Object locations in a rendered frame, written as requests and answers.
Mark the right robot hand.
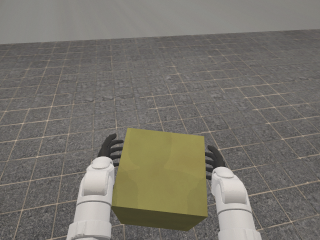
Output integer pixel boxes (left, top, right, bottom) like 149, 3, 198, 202
205, 145, 226, 180

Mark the left robot hand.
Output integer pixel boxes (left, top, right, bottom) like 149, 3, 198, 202
97, 133, 124, 167

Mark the left robot forearm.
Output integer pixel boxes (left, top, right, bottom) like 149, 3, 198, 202
66, 156, 115, 240

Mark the carton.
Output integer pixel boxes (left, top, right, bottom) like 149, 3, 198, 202
111, 127, 208, 231

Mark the right robot forearm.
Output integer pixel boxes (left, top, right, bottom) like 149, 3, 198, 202
211, 167, 262, 240

